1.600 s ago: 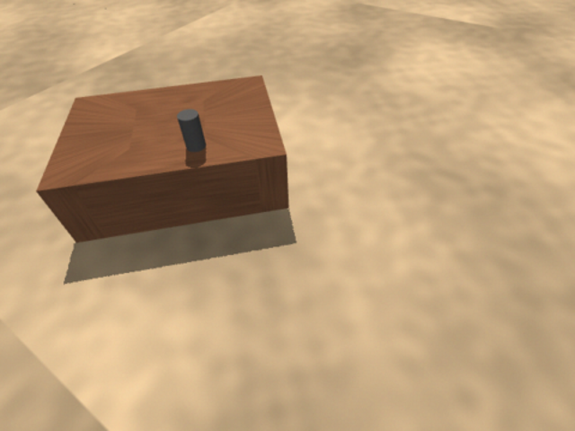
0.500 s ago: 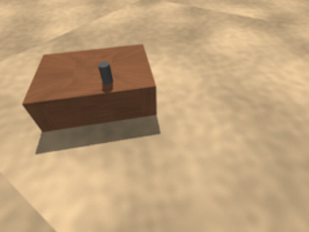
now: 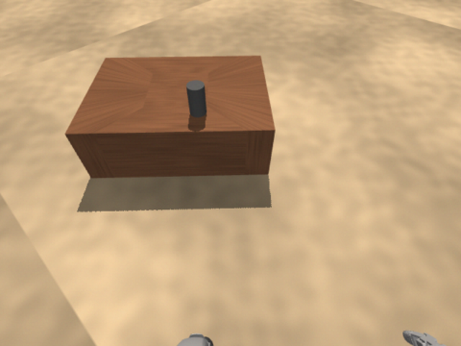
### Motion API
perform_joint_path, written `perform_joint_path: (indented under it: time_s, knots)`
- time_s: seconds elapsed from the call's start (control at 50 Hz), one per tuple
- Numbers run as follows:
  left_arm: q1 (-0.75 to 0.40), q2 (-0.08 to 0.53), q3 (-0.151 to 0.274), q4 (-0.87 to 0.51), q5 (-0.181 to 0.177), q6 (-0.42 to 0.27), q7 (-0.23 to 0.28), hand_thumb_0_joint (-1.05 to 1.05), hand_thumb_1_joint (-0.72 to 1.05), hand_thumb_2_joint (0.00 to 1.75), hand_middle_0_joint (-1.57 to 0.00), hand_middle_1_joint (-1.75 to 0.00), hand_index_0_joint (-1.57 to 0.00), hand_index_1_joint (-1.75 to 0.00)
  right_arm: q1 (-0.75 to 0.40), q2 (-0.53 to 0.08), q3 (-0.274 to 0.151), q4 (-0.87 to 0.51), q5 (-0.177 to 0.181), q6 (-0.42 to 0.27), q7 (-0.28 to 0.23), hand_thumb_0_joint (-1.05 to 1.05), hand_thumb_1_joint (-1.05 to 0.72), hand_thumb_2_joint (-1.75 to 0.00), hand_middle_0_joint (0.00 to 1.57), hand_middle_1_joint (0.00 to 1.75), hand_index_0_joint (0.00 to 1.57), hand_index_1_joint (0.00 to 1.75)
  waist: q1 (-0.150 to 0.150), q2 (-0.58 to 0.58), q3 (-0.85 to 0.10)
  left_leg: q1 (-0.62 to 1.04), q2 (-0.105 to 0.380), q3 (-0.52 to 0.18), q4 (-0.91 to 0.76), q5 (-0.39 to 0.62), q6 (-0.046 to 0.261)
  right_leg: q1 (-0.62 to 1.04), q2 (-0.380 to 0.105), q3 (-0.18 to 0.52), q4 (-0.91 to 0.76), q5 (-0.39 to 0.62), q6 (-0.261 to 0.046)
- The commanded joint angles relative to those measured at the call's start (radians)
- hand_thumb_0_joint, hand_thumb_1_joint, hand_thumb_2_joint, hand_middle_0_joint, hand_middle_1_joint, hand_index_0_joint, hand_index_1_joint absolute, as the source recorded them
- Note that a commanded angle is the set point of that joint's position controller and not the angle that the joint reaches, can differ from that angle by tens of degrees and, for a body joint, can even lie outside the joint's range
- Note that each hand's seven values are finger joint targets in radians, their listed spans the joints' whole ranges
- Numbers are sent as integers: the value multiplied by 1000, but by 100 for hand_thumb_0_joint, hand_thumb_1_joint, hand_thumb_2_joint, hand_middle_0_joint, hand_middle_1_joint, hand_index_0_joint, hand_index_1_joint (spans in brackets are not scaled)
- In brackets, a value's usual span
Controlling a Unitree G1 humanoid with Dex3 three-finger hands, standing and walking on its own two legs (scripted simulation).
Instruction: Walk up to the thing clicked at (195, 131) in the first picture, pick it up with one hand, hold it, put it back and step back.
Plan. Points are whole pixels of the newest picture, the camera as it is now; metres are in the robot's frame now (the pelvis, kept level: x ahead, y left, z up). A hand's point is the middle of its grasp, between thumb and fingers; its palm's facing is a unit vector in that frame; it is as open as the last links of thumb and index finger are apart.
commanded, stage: walk up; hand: left
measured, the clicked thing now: (196, 99) +1.23 +0.22 -0.34
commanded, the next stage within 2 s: none
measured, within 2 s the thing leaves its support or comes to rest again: neither
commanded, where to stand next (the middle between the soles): +0.77 +0.02 m, yaw +0 degrees
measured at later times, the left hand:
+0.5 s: hand (110, 274) +0.28 +0.28 -0.10, palm faces -0.04 -0.89 -0.45, open 7.4 cm
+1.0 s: hand (139, 227) +0.42 +0.27 -0.15, palm faces +0.06 -0.93 -0.35, open 7.4 cm
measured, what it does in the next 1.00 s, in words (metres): walks ahead: right foot, then left foot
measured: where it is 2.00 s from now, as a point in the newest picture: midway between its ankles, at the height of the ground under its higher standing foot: (240, 236)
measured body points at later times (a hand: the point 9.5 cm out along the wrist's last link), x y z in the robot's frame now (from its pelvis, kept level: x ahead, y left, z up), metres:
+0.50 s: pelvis +0.22 -0.01 +0.01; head +0.22 -0.05 +0.45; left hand +0.29 +0.33 -0.07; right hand +0.25 -0.34 -0.13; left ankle +0.15 +0.13 -0.72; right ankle +0.30 -0.13 -0.72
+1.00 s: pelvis +0.41 -0.01 +0.00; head +0.44 +0.01 +0.45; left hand +0.42 +0.31 -0.12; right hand +0.57 -0.30 -0.09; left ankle +0.50 +0.09 -0.72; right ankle +0.30 -0.13 -0.69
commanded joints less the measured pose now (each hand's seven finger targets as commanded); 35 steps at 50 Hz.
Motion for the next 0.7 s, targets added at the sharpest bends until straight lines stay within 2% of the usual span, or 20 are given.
perform_joint_path:
  time_s: [0.0, 0.02, 0.04, 0.06, 0.08, 0.12, 0.16, 0.26, 0.38, 0.4, 0.44, 0.46, 0.48, 0.5, 0.52, 0.54, 0.58, 0.6, 0.62, 0.68]
  knots:
    - [-11, 145, 27, -117, -15, -19, 19, 0, 90, 90, -20, -30, -20, -30, 363, -254, -112, 8, -27, -26, -33, 0, -90, -90, 20, 30, 20, 30, -226, 202, -239, 730, -1, -74, -58, -206, 111, -597, -6, -32, 588, 374, -119]
    - [26, 96, 14, -144, -21, -19, 16, 0, 90, 90, -20, -30, -20, -30, 353, -330, -118, -28, -22, -34, -44, 0, -90, -90, 20, 30, 20, 30, -190, 355, -271, 735, 252, -579, -237, -405, 190, -737, 125, 69, 761, -94, -97]
    - [-8, 219, 35, -148, -20, -13, 23, 0, 90, 90, -20, -30, -20, -30, 265, -360, -121, -64, 19, -36, -42, 0, -90, -90, 20, 30, 20, 30, -180, 195, -296, 627, 334, -793, -400, -618, 269, -700, 65, 188, 829, -85, -132]
    - [-33, 243, 29, -141, -15, -10, 24, 0, 90, 90, -20, -30, -20, -30, 179, -356, -118, -83, 31, -33, -49, 0, -90, -90, 20, 30, 20, 30, -143, 155, -199, 470, 340, -756, -440, -662, 257, -681, 12, 205, 846, -22, -129]
    - [-22, 240, 29, -120, -24, -9, 18, 0, 90, 90, -20, -30, -20, -30, 109, -312, -98, -101, 28, -38, -53, 0, -90, -90, 20, 30, 20, 30, -97, 83, -117, 370, 298, -581, -407, -555, 219, -666, -16, 212, 833, 64, -125]
    - [60, 216, 34, -84, -27, -5, 6, 0, 90, 90, -20, -30, -20, -30, 57, -251, -62, -119, 23, -54, -55, 0, -90, -90, 20, 30, 20, 30, -36, 81, -45, 213, 219, -367, -390, -412, 166, -594, -57, 193, 685, 122, -109]
    - [67, 195, 42, -74, -19, 2, -8, 0, 90, 90, -20, -30, -20, -30, 66, -219, -49, -115, 17, -68, -52, 0, -90, -90, 20, 30, 20, 30, -21, 73, -24, 93, 166, -251, -415, -329, 148, -493, -54, 160, 584, 168, -82]
    - [-24, 177, 55, -124, 1, 2, -34, 0, 90, 90, -20, -30, -20, -30, 97, -253, -55, -133, 10, -87, -46, 0, -90, -90, 20, 30, 20, 30, -49, 153, 5, 122, 191, -218, -438, -409, 199, -545, -67, 112, 321, 218, -52]
    - [-113, 165, 66, -140, 3, -14, -42, 0, 90, 90, -20, -30, -20, -30, 121, -251, -50, -141, 12, -81, -44, 0, -90, -90, 20, 30, 20, 30, -61, 74, -22, 138, 180, -183, -376, -376, 165, -451, -16, 66, 177, 298, -67]
    - [-104, 160, 67, -140, 3, -19, -41, 0, 90, 90, -20, -30, -20, -30, 114, -253, -47, -141, 10, -77, -44, 0, -90, -90, 20, 30, 20, 30, -51, 65, -35, 163, 170, -161, -329, -337, 159, -425, -5, 52, 130, 287, -71]
    - [6, 175, 76, -106, 8, -34, -27, 0, 90, 90, -20, -30, -20, -30, 100, -218, -30, -150, 8, -71, -48, 0, -90, -90, 20, 30, 20, 30, 19, 2, -94, 126, 128, -98, -132, -205, 123, -236, 24, 40, 76, 269, -83]
    - [104, 210, 88, -83, 11, -47, -12, 0, 90, 90, -20, -30, -20, -30, 134, -167, -9, -150, 9, -71, -50, 0, -90, -90, 20, 30, 20, 30, 62, -130, -164, 62, 56, -15, 125, -82, 92, -64, 4, 103, -13, 169, -105]
    - [159, 292, 110, -86, 17, -60, 4, 0, 90, 90, -20, -30, -20, -30, 187, -81, 20, -166, 13, -72, -51, 0, -90, -90, 20, 30, 20, 30, 63, -374, -193, -143, -65, 44, 423, -295, 27, 60, -233, 486, -131, 84, -162]
    - [128, 318, 105, -95, -1, -58, 7, 0, 90, 90, -20, -30, -20, -30, 175, -161, 3, -150, 16, -61, -62, 0, -90, -90, 20, 30, 20, 30, 55, -260, -149, -269, -109, -23, 525, -371, 5, 56, -359, 722, -221, 49, -244]
    - [79, 330, 102, -116, -10, -53, 9, 0, 90, 90, -20, -30, -20, -30, 157, -209, -5, -135, 10, -58, -76, 0, -90, -90, 20, 30, 20, 30, 39, -215, -108, -265, -49, -97, 561, -358, 5, -21, -412, 775, -208, 104, -311]
    - [63, 287, 91, -133, -18, -52, 11, 0, 90, 90, -20, -30, -20, -30, 129, -228, -9, -125, 19, -65, -76, 0, -90, -90, 20, 30, 20, 30, 31, -126, -72, -255, -37, -139, 583, -305, 3, -65, -360, 649, -197, 274, -308]
    - [35, 231, 69, -134, -28, -57, 21, 0, 90, 90, -20, -30, -20, -30, 165, -187, 0, -94, 34, -62, -70, 0, -90, -90, 20, 30, 20, 30, -11, -133, -73, -190, -36, -153, 523, -217, 7, -83, -232, 364, -147, 591, -205]
    - [35, 220, 65, -131, -32, -56, 23, 0, 90, 90, -20, -30, -20, -30, 177, -166, 8, -88, 34, -55, -65, 0, -90, -90, 20, 30, 20, 30, -22, -168, -85, -147, -45, -138, 470, -179, 8, -93, -185, 269, -119, 740, -162]
    - [30, 216, 60, -135, -29, -58, 25, 0, 90, 90, -20, -30, -20, -30, 190, -153, 8, -84, 31, -47, -62, 0, -90, -90, 20, 30, 20, 30, -30, -180, -95, -97, -58, -122, 454, -153, -1, -129, -161, 209, -105, 828, -160]
    - [6, 211, 60, -173, -20, -56, 26, 0, 90, 90, -20, -30, -20, -30, 133, -141, 2, -108, 23, -27, -49, 0, -90, -90, 20, 30, 20, 30, -31, -176, -68, -115, -66, -91, 349, -90, -29, -140, -151, 128, -136, 813, -200]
